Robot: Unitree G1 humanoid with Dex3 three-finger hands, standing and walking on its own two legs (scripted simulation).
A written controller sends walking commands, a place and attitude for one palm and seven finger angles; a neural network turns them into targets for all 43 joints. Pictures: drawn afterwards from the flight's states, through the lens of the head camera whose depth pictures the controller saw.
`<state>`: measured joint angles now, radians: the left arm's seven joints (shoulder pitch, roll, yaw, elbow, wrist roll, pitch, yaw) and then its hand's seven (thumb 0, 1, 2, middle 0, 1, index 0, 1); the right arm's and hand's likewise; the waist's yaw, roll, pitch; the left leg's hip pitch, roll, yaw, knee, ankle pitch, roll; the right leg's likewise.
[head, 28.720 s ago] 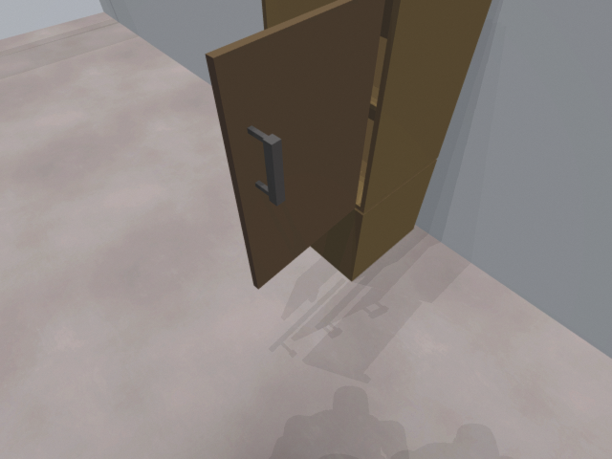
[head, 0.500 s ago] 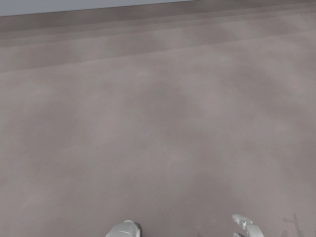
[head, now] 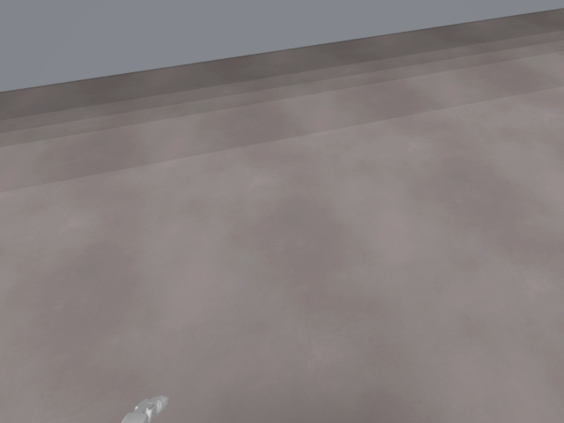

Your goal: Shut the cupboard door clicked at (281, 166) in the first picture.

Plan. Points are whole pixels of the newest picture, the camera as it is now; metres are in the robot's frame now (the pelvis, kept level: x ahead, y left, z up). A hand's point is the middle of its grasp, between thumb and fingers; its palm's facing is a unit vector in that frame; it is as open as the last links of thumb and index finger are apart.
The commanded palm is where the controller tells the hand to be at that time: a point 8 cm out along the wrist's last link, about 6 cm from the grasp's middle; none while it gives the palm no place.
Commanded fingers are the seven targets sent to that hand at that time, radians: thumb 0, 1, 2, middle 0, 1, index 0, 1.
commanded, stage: turn to face it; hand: left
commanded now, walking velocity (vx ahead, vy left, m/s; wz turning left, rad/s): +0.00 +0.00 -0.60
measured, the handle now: out of the picture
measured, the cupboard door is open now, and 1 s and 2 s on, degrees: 63 63 63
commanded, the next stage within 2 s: none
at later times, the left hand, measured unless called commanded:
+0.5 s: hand (173, 386) +0.21 +0.20 -0.16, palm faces -0.20 -0.96 -0.19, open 7.4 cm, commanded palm none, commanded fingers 0.00 0.90 0.90 -0.20 -0.30 -0.20 -0.30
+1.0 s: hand (223, 331) +0.31 +0.13 -0.17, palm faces -0.54 -0.82 -0.21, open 7.4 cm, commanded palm none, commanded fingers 0.00 0.90 0.90 -0.20 -0.30 -0.20 -0.30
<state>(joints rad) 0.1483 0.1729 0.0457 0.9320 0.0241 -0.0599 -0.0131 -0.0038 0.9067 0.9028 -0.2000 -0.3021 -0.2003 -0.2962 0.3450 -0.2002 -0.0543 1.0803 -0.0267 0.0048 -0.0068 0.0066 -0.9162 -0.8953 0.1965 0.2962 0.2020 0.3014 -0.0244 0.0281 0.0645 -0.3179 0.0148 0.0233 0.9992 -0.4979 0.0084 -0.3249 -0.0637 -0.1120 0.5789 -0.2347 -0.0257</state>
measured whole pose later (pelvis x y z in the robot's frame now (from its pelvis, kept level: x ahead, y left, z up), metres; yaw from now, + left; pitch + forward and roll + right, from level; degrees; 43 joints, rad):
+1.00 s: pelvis +0.12 +0.02 +0.00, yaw -35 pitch +1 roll +0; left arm 0.18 0.25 0.07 0.88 0.02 0.08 -0.02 0.00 0.90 0.90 -0.20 -0.30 -0.20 -0.30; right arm 0.18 -0.23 -0.03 0.86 -0.03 0.02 -0.02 0.01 -0.91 -0.90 0.20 0.30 0.20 0.30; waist 0.00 -0.04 0.07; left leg -0.34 0.06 0.07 0.61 -0.27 -0.01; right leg -0.41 0.03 0.08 0.77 -0.44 0.02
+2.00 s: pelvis +0.09 -0.01 -0.01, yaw -71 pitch +0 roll -1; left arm 0.14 0.25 0.06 0.87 0.02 0.04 -0.04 0.00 0.91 0.90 -0.20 -0.30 -0.20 -0.30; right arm 0.23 -0.26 -0.05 0.90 -0.03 0.05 -0.01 0.01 -0.90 -0.89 0.20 0.30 0.21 0.30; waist 0.00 0.05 0.09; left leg -0.35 0.18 0.14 0.83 -0.49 -0.07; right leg -0.31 -0.01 -0.06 0.63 -0.32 -0.01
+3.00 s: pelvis +0.11 -0.02 +0.00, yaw -99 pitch +1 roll -1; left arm 0.20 0.21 0.05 0.96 0.02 0.06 -0.01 0.00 0.90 0.90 -0.20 -0.30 -0.20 -0.30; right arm 0.24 -0.20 -0.02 0.94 -0.03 0.01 -0.02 0.01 -0.91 -0.90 0.20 0.30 0.20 0.30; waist -0.01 -0.03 0.03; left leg -0.31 0.05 0.08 0.60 -0.30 0.01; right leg -0.33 0.02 0.04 0.70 -0.43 0.00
